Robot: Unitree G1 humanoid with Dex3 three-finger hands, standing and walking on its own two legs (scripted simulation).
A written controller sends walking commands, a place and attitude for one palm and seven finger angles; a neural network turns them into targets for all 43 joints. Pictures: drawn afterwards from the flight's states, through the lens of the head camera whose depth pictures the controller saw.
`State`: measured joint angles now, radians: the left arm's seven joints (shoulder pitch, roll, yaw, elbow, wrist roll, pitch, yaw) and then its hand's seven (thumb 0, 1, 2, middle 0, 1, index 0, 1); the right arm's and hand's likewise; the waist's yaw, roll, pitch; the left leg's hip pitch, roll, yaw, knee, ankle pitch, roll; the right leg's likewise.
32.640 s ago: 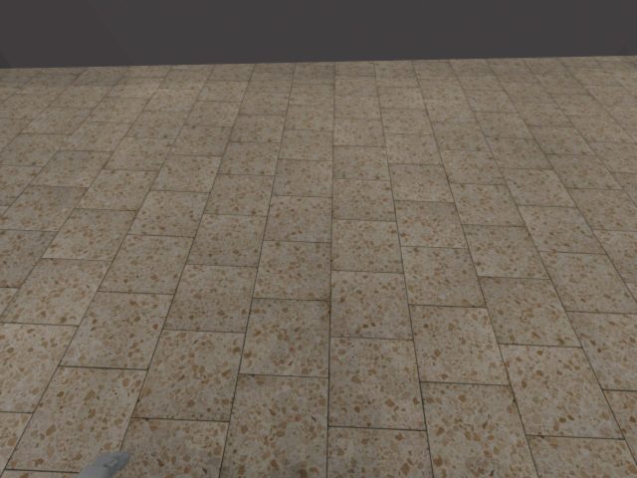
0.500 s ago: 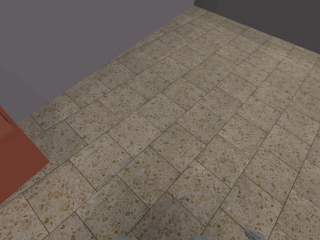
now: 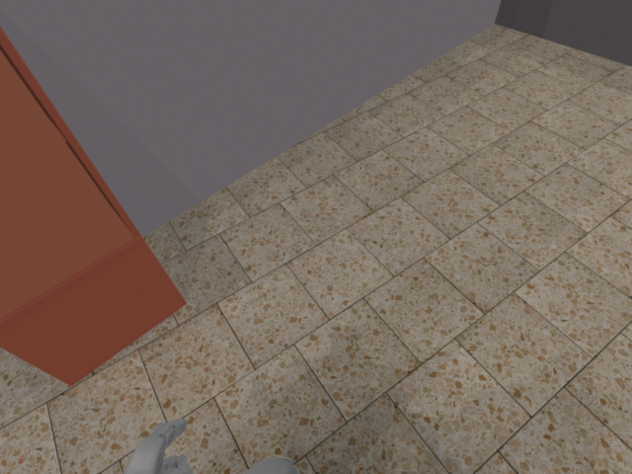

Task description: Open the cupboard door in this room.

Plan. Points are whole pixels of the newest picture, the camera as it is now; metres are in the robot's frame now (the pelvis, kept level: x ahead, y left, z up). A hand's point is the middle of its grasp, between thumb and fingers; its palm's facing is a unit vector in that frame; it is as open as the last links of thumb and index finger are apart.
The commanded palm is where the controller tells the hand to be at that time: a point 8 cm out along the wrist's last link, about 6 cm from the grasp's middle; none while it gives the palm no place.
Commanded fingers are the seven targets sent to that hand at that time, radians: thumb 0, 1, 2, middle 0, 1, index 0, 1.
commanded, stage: turn to face it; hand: left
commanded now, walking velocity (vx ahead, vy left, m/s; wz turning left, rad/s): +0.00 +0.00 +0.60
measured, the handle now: out of the picture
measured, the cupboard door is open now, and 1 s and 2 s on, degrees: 0 0 0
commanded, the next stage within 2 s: take the last steps up to it in 1.12 s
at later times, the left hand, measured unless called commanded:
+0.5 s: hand out of the picture -0.07 +0.27 -0.18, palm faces +0.34 -0.90 -0.25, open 7.4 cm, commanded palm none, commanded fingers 0.00 0.90 0.90 -0.20 -0.30 -0.20 -0.30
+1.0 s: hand out of the picture +0.00 +0.26 -0.14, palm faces +0.50 -0.82 -0.28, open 7.4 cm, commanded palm none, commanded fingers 0.00 0.90 0.90 -0.20 -0.30 -0.20 -0.30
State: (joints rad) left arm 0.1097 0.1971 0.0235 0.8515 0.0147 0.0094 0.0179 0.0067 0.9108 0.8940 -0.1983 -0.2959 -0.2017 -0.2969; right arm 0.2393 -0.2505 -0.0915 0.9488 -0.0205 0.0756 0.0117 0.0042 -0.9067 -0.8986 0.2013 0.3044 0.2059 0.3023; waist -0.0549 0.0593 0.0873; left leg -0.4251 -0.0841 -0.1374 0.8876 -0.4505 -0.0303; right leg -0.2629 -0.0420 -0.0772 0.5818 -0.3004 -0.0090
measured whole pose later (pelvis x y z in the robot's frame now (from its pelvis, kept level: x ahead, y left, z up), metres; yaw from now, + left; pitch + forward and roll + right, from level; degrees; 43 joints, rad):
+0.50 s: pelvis -0.02 +0.05 +0.00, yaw +18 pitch -1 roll -1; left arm 0.25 0.29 0.07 0.97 0.02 0.08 0.02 0.01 0.91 0.89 -0.20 -0.30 -0.20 -0.30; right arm 0.12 -0.22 -0.06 0.92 -0.02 0.02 0.02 0.00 -0.91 -0.90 0.20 0.30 0.20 0.30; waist 0.02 -0.06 0.10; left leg -0.26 0.00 0.04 0.61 -0.34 0.05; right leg -0.41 -0.14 -0.13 1.03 -0.55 0.08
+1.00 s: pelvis -0.02 +0.01 +0.00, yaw +32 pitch +0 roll +0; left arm 0.08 0.22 0.04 0.87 0.00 0.02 0.02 0.01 0.91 0.89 -0.20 -0.30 -0.20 -0.30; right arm 0.28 -0.21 -0.07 0.97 -0.02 0.05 0.00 0.00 -0.91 -0.90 0.20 0.30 0.21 0.30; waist -0.05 0.03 0.06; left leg -0.31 -0.10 -0.19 0.56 -0.24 0.00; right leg -0.26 -0.02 -0.02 0.53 -0.25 0.05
